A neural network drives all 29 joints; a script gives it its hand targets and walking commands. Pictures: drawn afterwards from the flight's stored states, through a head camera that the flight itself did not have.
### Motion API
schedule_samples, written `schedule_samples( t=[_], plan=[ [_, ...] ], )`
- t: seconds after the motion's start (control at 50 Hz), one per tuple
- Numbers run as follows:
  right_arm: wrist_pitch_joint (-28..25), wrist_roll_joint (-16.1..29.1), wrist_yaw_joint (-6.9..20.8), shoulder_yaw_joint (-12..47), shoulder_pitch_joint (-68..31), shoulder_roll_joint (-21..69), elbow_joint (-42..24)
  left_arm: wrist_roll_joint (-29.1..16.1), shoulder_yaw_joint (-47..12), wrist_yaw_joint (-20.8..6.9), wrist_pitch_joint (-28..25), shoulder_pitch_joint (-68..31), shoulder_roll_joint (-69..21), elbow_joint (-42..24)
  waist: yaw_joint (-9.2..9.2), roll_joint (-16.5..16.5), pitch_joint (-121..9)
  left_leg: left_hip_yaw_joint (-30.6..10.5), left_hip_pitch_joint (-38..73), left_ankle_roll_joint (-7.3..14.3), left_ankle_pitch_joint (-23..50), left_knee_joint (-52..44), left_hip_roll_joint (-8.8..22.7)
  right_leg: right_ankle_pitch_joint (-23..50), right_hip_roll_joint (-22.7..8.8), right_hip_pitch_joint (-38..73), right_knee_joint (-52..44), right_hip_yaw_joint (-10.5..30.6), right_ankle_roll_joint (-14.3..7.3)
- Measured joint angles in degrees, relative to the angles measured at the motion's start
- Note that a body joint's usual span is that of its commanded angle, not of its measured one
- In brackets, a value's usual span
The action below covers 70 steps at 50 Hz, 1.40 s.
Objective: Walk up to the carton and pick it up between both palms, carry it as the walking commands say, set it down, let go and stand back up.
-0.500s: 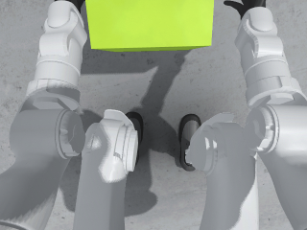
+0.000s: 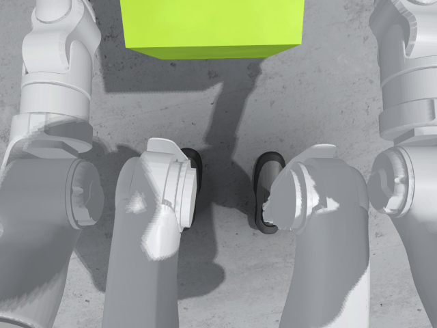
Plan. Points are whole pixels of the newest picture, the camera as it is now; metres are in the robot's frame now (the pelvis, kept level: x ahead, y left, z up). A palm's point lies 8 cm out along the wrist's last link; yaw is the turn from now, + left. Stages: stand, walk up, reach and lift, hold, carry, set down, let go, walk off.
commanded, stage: set down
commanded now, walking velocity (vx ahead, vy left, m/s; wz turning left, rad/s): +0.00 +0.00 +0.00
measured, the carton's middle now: out of the picture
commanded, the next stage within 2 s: let go in 1.14 s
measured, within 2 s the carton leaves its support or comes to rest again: neither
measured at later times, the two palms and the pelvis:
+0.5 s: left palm out of the picture +0.54 +0.20 -0.02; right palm out of the picture +0.55 -0.19 -0.02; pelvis +0.00 +0.00 +0.10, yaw -1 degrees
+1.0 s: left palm out of the picture +0.54 +0.20 +0.13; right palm out of the picture +0.55 -0.19 +0.13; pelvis +0.00 +0.00 +0.23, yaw -1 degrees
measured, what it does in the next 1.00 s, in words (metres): rises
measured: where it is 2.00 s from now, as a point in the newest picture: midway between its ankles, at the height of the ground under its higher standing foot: (226, 204)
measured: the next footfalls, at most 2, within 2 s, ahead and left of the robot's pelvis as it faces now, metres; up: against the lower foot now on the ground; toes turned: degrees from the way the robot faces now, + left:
none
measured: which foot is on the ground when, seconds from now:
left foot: down 0.00-1.00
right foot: down 0.00-1.00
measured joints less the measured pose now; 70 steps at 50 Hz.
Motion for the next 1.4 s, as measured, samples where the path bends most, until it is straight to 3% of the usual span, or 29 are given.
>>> schedule_samples(
  t=[0.22, 0.58, 0.92, 0.98, 1.06, 1.24, 1.3, 1.4],
  plan=[
    [6.45, 0.0, 0.13, 0.04, 0.68, 0.0, -1.58, 0.74, -1.24, 0.28, 6.17, -1.24, 0.01, -0.71, 0.0, 0.11, -0.23, -0.5, 7.88, 0.0, 0.12, -4.22, 0.0, 0.38, 0.34, 7.74, -4.35, 0.03, -0.04],
    [11.91, 0.0, 0.74, 0.05, 7.23, 0.0, -14.2, 2.66, -1.24, 0.29, 10.55, 1.88, 0.02, -8.6, 0.0, 0.0, -0.2, -1.34, 23.78, 0.0, 1.5, -21.6, 0.0, 2.15, 1.15, 23.35, -21.83, 1.07, -0.07],
    [14.11, 0.0, 2.25, 0.04, 7.44, 0.01, -13.82, 3.33, -1.23, 0.02, 12.98, 3.69, 0.11, -11.18, 0.0, -0.46, -0.24, -2.08, 39.68, 0.0, 7.98, -41.21, 0.0, 8.71, 1.3, 39.17, -41.44, 1.99, -0.07],
    [13.97, 0.0, 2.46, 0.03, 7.6, 0.0, -13.28, 3.69, -1.24, -0.19, 12.98, 3.75, 0.1, -11.18, 0.01, -0.49, -0.5, -2.23, 42.43, 0.01, 9.42, -45.07, 0.0, 10.15, 1.28, 41.93, -45.32, 2.13, -0.07],
    [12.11, 0.0, 3.57, 0.03, 7.92, 0.01, -6.11, 5.17, -1.23, -1.52, 12.43, 4.55, 0.11, -7.82, 0.01, -0.82, -5.83, -2.44, 42.61, 0.01, 11.13, -49.47, 0.0, 11.85, 1.25, 42.1, -49.71, 2.24, -0.07],
    [4.33, -2.09, 5.77, 0.04, 17.27, 2.4, 4.51, 9.06, -1.22, -5.91, 4.96, 14.72, 0.11, 3.53, 0.01, -1.06, -23.36, -2.81, 42.61, 0.01, 12.09, -57.88, 0.0, 12.82, 1.18, 42.1, -58.12, 2.5, -0.07],
    [2.36, -4.7, 6.21, 0.05, 21.95, 3.74, 3.52, 9.95, -1.23, -7.39, 2.94, 19.44, 0.08, 3.64, 0.0, -1.2, -28.2, -2.98, 42.69, 0.01, 12.41, -60.91, 0.0, 13.14, 1.15, 42.2, -61.17, 2.55, -0.07],
    [0.21, -7.16, 6.37, 0.06, 34.85, 6.95, -4.56, 10.83, -1.23, -9.39, 0.77, 30.3, -0.7, 1.38, 0.0, -0.97, -32.32, -3.34, 46.2, 0.0, 12.61, -66.05, 0.0, 13.36, 1.08, 45.84, -66.5, 2.58, -0.07]
  ],
)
